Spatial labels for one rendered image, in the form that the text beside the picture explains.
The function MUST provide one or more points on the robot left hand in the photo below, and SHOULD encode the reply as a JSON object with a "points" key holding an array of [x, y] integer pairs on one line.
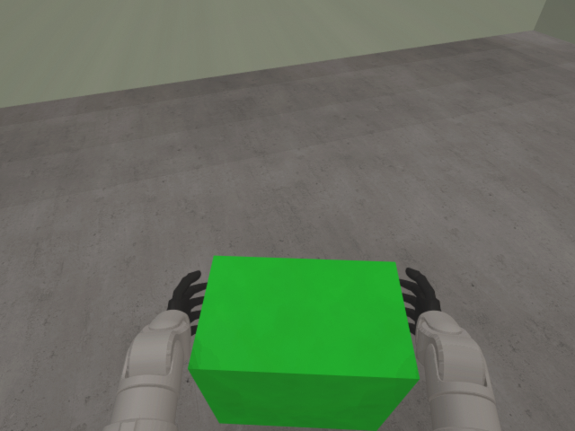
{"points": [[181, 297]]}

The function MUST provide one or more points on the right robot forearm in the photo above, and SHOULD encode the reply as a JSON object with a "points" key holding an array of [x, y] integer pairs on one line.
{"points": [[458, 383]]}

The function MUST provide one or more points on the left robot forearm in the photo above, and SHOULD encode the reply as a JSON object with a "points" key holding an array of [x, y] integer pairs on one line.
{"points": [[150, 380]]}

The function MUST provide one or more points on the robot right hand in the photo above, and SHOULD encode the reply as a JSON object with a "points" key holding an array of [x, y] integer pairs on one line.
{"points": [[425, 300]]}

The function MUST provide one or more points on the carton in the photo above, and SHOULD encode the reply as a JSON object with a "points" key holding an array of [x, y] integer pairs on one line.
{"points": [[322, 343]]}

